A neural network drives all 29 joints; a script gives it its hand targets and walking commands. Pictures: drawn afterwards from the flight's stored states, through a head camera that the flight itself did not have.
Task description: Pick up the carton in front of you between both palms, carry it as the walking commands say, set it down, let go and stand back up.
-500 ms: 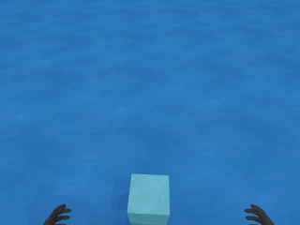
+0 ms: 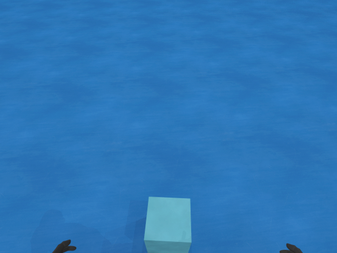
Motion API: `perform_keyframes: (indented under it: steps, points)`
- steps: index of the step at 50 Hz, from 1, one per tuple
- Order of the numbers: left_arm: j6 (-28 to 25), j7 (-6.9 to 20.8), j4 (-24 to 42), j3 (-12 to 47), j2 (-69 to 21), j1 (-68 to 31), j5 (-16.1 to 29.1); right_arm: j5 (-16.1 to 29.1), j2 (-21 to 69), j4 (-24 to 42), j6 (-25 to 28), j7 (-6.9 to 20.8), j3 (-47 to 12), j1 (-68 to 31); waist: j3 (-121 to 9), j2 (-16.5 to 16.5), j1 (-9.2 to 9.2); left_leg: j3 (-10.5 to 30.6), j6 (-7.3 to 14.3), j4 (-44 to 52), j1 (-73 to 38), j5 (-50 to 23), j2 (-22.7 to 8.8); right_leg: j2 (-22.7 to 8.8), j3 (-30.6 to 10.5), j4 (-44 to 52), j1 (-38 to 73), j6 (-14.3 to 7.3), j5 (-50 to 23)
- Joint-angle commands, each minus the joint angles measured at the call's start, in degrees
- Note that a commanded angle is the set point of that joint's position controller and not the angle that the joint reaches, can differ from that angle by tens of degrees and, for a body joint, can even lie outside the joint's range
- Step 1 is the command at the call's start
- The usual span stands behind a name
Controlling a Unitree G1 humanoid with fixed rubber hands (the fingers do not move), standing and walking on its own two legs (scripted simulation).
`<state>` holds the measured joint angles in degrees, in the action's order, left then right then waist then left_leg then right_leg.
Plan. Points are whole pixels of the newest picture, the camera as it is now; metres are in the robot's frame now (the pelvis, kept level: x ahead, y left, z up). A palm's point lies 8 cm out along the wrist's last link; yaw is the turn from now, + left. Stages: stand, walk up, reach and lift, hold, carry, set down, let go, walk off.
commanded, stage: stand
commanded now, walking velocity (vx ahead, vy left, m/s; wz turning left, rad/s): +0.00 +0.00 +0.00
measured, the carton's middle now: (168, 226) +0.39 +0.02 -0.65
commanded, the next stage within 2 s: none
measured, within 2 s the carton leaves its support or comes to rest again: neither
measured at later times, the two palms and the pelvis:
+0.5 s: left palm out of the picture +0.08 +0.30 -0.10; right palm out of the picture +0.08 -0.31 -0.10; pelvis -0.02 +0.00 +0.00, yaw +0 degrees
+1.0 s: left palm out of the picture +0.07 +0.31 -0.10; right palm out of the picture +0.08 -0.31 -0.10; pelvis -0.02 +0.00 +0.00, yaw +0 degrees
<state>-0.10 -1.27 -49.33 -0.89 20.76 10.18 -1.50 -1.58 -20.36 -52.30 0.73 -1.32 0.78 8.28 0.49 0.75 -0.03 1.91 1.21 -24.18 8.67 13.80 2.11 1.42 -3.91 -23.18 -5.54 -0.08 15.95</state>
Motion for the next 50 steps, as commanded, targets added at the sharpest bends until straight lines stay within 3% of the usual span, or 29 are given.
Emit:
perform_keyframes:
  steps: [1,20,50]
  points:
    - [-0.76,-0.17,2.19,-1.86,8.82,-1.86,0.06,0.06,-9.33,2.12,0.71,-0.17,1.82,-2.34,-1.33,-0.66,0.01,6.18,0.23,3.42,-2.25,-13.36,-7.21,-6.24,-4.56,3.73,-2.65,-0.59,-12.03]
    - [-1.06,0.18,-2.73,-1.41,9.93,-2.60,0.31,0.39,-10.54,-2.23,0.86,0.13,1.31,-3.13,-0.35,-0.74,0.09,6.87,0.46,5.95,-2.07,-9.86,-7.73,-6.71,-5.12,6.04,-2.38,-0.97,-9.39]
    - [-1.13,0.37,-6.62,-1.05,11.09,-3.68,0.65,0.86,-11.62,-5.46,0.94,0.30,0.95,-3.93,-0.43,-0.78,0.14,7.15,0.70,7.05,-2.79,-11.25,-8.17,-7.26,-5.03,7.20,-1.23,-1.13,-10.19]
